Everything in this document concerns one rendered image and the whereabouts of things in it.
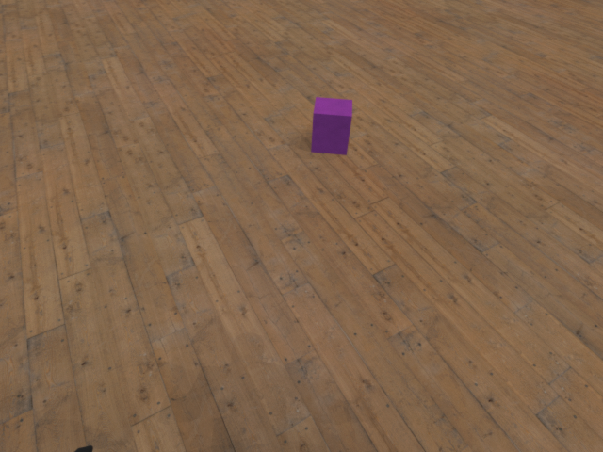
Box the carton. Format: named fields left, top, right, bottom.
left=311, top=97, right=352, bottom=155

